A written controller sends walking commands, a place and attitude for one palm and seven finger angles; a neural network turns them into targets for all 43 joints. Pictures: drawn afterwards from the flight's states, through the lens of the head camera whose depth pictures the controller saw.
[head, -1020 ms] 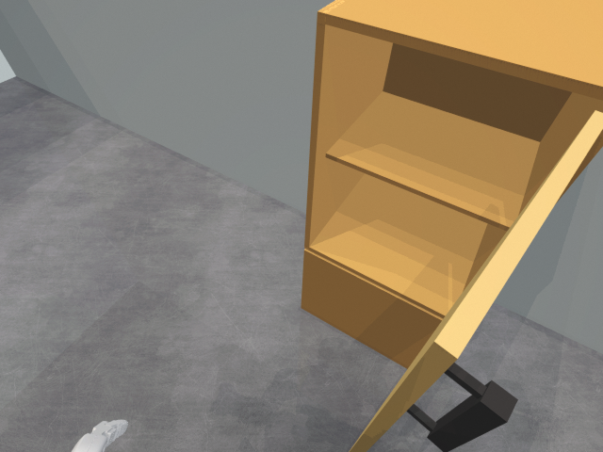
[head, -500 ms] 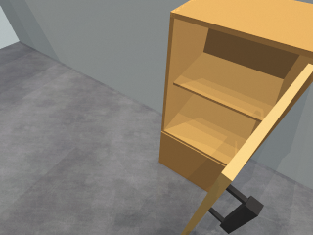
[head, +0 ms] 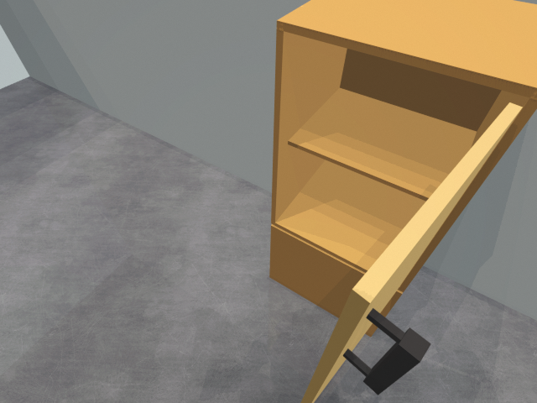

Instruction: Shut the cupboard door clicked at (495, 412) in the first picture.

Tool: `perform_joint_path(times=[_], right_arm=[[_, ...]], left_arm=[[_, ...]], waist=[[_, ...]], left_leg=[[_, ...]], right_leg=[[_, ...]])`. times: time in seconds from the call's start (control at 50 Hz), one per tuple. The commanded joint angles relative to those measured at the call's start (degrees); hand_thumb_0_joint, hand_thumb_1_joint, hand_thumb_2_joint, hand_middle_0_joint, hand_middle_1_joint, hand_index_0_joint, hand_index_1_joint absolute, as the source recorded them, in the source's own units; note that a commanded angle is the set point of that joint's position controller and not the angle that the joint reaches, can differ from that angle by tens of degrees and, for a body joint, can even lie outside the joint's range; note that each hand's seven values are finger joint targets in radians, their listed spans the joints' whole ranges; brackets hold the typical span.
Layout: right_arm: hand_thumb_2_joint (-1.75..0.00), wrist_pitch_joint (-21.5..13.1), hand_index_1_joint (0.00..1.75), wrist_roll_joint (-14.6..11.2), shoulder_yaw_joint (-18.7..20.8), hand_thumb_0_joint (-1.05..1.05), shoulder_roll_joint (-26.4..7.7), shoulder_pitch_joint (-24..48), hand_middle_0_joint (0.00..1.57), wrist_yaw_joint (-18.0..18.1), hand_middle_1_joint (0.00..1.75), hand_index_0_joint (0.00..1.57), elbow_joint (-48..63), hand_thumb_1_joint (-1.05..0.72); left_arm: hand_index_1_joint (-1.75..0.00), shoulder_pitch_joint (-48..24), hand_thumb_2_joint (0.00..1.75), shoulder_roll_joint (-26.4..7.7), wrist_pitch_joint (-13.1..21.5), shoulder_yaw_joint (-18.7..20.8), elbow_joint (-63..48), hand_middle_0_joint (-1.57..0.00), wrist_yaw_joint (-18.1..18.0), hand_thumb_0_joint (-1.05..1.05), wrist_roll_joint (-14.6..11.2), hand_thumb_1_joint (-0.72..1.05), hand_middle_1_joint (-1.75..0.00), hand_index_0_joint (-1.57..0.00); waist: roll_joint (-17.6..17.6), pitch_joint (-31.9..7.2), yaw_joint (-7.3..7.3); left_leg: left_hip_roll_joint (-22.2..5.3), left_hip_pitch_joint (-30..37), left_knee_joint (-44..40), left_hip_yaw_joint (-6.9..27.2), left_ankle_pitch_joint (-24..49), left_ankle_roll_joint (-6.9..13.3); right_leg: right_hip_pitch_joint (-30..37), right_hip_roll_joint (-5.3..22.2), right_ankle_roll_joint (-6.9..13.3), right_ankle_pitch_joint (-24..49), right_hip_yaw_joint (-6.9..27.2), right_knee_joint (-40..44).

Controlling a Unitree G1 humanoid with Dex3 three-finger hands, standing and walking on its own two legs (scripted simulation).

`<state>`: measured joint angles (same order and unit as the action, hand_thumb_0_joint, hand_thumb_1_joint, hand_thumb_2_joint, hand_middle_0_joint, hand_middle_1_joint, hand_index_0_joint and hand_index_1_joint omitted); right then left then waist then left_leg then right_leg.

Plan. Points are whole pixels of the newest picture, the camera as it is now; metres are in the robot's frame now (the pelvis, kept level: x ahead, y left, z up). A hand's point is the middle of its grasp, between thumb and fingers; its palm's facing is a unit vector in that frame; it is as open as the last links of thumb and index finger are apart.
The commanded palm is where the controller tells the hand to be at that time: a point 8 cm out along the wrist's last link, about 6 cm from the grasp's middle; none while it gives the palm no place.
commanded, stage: stand and wait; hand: left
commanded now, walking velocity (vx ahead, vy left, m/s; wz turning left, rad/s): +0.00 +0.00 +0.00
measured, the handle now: (376, 352) +0.19 -0.12 +0.05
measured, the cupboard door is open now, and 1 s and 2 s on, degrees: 79 79 79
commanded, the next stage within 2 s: look at it before walking up in 0.12 s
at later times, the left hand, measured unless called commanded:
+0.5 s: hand out of the picture +0.05 +0.21 -0.17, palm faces -0.03 -0.96 -0.27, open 7.4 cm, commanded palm none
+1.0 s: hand out of the picture +0.04 +0.20 -0.17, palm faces -0.04 -0.97 -0.25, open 7.4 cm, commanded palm none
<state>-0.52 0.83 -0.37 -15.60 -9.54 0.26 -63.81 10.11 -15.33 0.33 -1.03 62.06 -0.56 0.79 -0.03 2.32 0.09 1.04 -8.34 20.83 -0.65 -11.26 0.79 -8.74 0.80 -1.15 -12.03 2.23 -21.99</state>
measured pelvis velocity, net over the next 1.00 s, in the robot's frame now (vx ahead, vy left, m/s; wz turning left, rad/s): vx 0.00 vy -0.01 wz -0.06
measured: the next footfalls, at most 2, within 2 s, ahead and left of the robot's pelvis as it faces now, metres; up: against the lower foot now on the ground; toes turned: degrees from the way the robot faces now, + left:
left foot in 1.82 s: +0.05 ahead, +0.11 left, +0.00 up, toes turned -32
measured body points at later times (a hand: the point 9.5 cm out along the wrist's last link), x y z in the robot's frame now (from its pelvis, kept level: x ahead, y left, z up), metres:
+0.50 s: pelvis +0.00 -0.01 +0.00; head +0.02 -0.01 +0.45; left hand +0.05 +0.26 -0.15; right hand +0.05 -0.27 -0.15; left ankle +0.00 +0.11 -0.75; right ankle +0.00 -0.13 -0.75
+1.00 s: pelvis +0.00 -0.01 +0.00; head +0.01 -0.01 +0.45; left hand +0.04 +0.25 -0.15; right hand +0.04 -0.26 -0.15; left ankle +0.00 +0.11 -0.75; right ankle +0.00 -0.13 -0.75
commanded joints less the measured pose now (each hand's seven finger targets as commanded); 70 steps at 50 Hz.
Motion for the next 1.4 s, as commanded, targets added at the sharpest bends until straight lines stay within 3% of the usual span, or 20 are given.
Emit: perform_joint_path(times=[0.0,0.5,0.68,0.8,0.84,0.88,1.0,1.04,1.06,1.1,1.14,1.18,1.2,1.22,1.24,1.26,1.28,1.3,1.32,1.38], right_arm=[[-0.90,-1.12,0.30,-0.20,1.84,0.00,-9.00,0.46,0.20,0.59,0.30,0.20,2.76,-0.90],[-0.90,-1.39,0.30,-0.22,1.91,0.00,-8.61,-0.27,0.20,1.01,0.30,0.20,2.29,-0.90],[-0.90,-1.20,0.30,-0.20,1.84,0.00,-8.01,-0.42,0.20,1.01,0.30,0.20,2.04,-0.90],[-0.90,-1.23,0.30,-0.19,1.77,0.00,-8.05,-0.72,0.20,0.98,0.30,0.20,1.98,-0.90],[-0.90,-0.87,0.30,-0.07,1.45,0.00,-5.09,-2.15,0.20,1.18,0.30,0.20,1.83,-0.90],[-0.90,-0.29,0.30,-0.09,1.91,0.00,-4.78,-3.45,0.20,1.56,0.30,0.20,2.46,-0.90],[-0.90,0.98,0.30,0.09,4.07,0.00,-6.70,-2.26,0.20,1.87,0.30,0.20,7.29,-0.90],[-0.90,0.99,0.30,0.15,4.74,0.00,-7.39,-1.31,0.20,1.88,0.30,0.20,8.79,-0.90],[-0.90,1.00,0.30,0.11,5.13,0.00,-7.84,-0.95,0.20,1.85,0.30,0.20,9.42,-0.90],[-0.90,0.61,0.30,0.25,5.66,0.00,-8.30,0.42,0.20,1.84,0.30,0.20,10.65,-0.90],[-0.90,0.56,0.30,0.57,5.78,0.00,-7.58,1.21,0.20,1.87,0.30,0.20,11.81,-0.90],[-0.90,0.87,0.30,0.69,6.08,0.00,-7.64,2.86,0.20,1.77,0.30,0.20,12.47,-0.90],[-0.90,1.24,0.30,0.40,6.01,0.00,-6.45,2.54,0.20,1.54,0.30,0.20,12.69,-0.90],[-0.90,1.42,0.30,0.06,5.30,0.00,-1.79,0.29,0.20,1.41,0.30,0.20,14.17,-0.90],[-0.90,1.73,0.30,0.07,5.19,0.00,-2.32,1.07,0.20,1.73,0.30,0.20,15.43,-0.90],[-0.90,2.20,0.30,-0.03,5.42,0.00,-2.57,1.48,0.20,1.76,0.30,0.20,15.11,-0.90],[-0.90,2.12,0.30,-0.01,5.41,0.00,-2.73,2.85,0.20,1.56,0.30,0.20,14.66,-0.90],[-0.90,2.00,0.30,0.05,5.53,0.00,-3.36,2.84,0.20,1.35,0.30,0.20,13.95,-0.90],[-0.90,1.97,0.30,0.25,5.55,0.00,-3.18,2.51,0.20,1.18,0.30,0.20,13.72,-0.90],[-0.90,2.14,0.30,0.51,5.41,0.00,-2.24,1.60,0.20,1.08,0.30,0.20,13.44,-0.90]], left_arm=[[-0.30,0.26,0.90,-9.62,1.24,2.19,-2.58,-0.20,-0.83,0.00,-0.07,0.90,-0.30,-0.20],[-0.30,0.92,0.90,-8.80,1.46,2.51,-1.93,-0.20,-0.88,0.00,-0.03,0.90,-0.30,-0.20],[-0.30,1.30,0.90,-8.39,1.35,2.49,-1.52,-0.20,-0.84,0.00,0.02,0.90,-0.30,-0.20],[-0.30,1.28,0.90,-8.34,1.33,2.49,-1.54,-0.20,-0.83,0.00,0.02,0.90,-0.30,-0.20],[-0.30,2.23,0.90,-5.57,0.57,2.31,-1.62,-0.20,-0.93,0.00,-0.02,0.90,-0.30,-0.20],[-0.30,2.97,0.90,-5.71,-0.22,2.95,-2.29,-0.20,-0.84,0.00,0.02,0.90,-0.30,-0.20],[-0.30,3.01,0.90,-6.25,-1.89,4.89,-6.85,-0.20,0.00,0.00,0.43,0.90,-0.30,-0.20],[-0.30,3.71,0.90,-5.37,-2.17,5.25,-7.89,-0.20,0.32,0.00,0.45,0.90,-0.30,-0.20],[-0.30,4.22,0.90,-4.77,-2.35,5.37,-8.26,-0.20,0.50,0.00,0.45,0.90,-0.30,-0.20],[-0.30,5.38,0.90,-3.14,-2.81,5.71,-9.14,-0.20,0.83,0.00,0.55,0.90,-0.30,-0.20],[-0.30,6.24,0.90,-2.31,-2.82,5.99,-9.85,-0.20,1.01,0.00,0.49,0.90,-0.30,-0.20],[-0.30,10.29,0.90,-1.76,-2.16,6.18,-8.99,-0.20,1.24,0.00,0.58,0.90,-0.30,-0.20],[-0.30,12.72,0.90,-3.28,-1.55,6.57,-8.52,-0.20,1.09,0.00,0.97,0.90,-0.30,-0.20],[-0.30,13.20,0.90,-9.62,-0.63,7.63,-8.93,-0.20,0.19,0.00,1.66,0.90,-0.30,-0.20],[-0.30,13.74,0.90,-10.84,-0.99,7.71,-9.46,-0.20,-0.38,0.00,0.60,0.90,-0.30,-0.20],[-0.30,12.20,0.90,-9.11,-1.06,7.76,-9.95,-0.20,-0.84,0.00,0.40,0.90,-0.30,-0.20],[-0.30,9.29,0.90,-8.13,-1.04,7.90,-10.72,-0.20,-0.89,0.00,0.44,0.90,-0.30,-0.20],[-0.30,6.80,0.90,-7.04,-0.94,7.47,-11.44,-0.20,-0.69,0.00,0.19,0.90,-0.30,-0.20],[-0.30,6.33,0.90,-6.36,-0.73,7.28,-11.96,-0.20,-0.53,0.00,0.05,0.90,-0.30,-0.20],[-0.30,7.25,0.90,-6.38,-0.48,7.38,-12.45,-0.20,-0.45,0.00,0.07,0.90,-0.30,-0.20]], waist=[[-0.78,-2.18,-0.17],[-0.40,-3.68,-0.11],[-0.36,-1.24,-0.29],[-0.76,-1.66,-0.24],[-0.49,-1.58,-0.11],[-0.33,-1.65,0.09],[0.80,-0.91,-0.13],[4.14,-1.49,-0.41],[6.32,-2.11,-0.65],[11.44,-2.52,-1.30],[11.18,-2.52,-1.68],[6.47,-3.88,-3.99],[-1.40,-4.10,-4.92],[-21.48,-3.52,-4.14],[-18.89,-4.31,-4.06],[-14.29,-3.81,-3.17],[-13.08,-2.15,-2.68],[-8.40,-0.87,-1.67],[-6.24,-1.19,-1.47],[-3.69,-3.63,-1.59]], left_leg=[[-6.48,-0.16,-3.66,5.07,4.69,0.07],[-7.04,1.61,-3.40,4.72,8.76,-0.04],[-6.76,0.55,-4.08,4.92,5.97,-0.03],[-6.88,0.81,-4.28,5.01,5.96,-0.08],[-7.25,1.47,-2.80,3.70,7.16,-0.57],[-7.48,1.08,-0.28,2.18,6.83,-0.72],[-10.47,-1.63,2.21,1.67,-1.67,0.48],[-12.74,-1.28,0.89,3.18,-3.85,1.70],[-15.35,-2.42,-0.49,4.31,-3.92,3.09],[-21.07,-3.24,-2.68,5.80,2.36,7.18],[-22.31,-3.71,0.61,3.20,11.06,8.46],[-19.68,-5.53,10.21,-2.55,11.72,4.75],[-14.76,-8.40,20.21,-6.63,5.09,0.85],[-5.14,-21.86,34.08,-9.84,-18.86,-3.60],[-2.96,-23.72,40.85,-1.97,-24.43,-3.78],[-4.71,-23.51,43.79,0.99,-20.95,-3.43],[-5.42,-24.75,45.59,1.61,-17.84,-3.50],[-5.87,-25.00,46.72,2.19,-13.43,-3.90],[-5.97,-24.47,46.54,2.17,-10.97,-4.23],[-5.28,-23.84,45.46,1.73,-7.77,-5.00]], right_leg=[[-0.60,5.73,2.12,5.41,5.01,3.60],[0.81,5.44,2.25,10.66,4.69,2.96],[-0.39,5.42,2.18,7.22,4.76,4.30],[-0.38,5.22,2.07,6.73,4.66,4.30],[-1.81,4.97,1.88,9.20,5.19,2.99],[-3.18,4.81,2.38,12.02,6.30,0.53],[-10.12,2.27,2.89,8.39,8.00,-6.01],[-12.59,0.08,2.46,6.41,6.58,-10.25],[-12.04,-1.16,2.02,3.86,4.22,-14.91],[-13.25,-1.75,0.60,-10.81,-0.76,-26.85],[-11.89,0.46,0.47,-15.27,-1.47,-26.90],[-5.12,0.81,0.64,-6.77,-2.76,-15.51],[-1.82,2.06,0.99,5.30,0.64,-4.96],[3.45,15.17,4.65,22.42,23.52,3.30],[2.44,19.52,9.92,29.65,28.87,4.69],[1.04,18.24,11.56,23.88,25.53,4.91],[-0.99,15.76,11.95,17.69,25.75,4.94],[-1.38,13.42,11.61,15.53,22.94,4.44],[-1.76,12.04,11.12,14.97,20.94,4.31],[-0.09,9.82,10.17,13.49,18.83,3.98]])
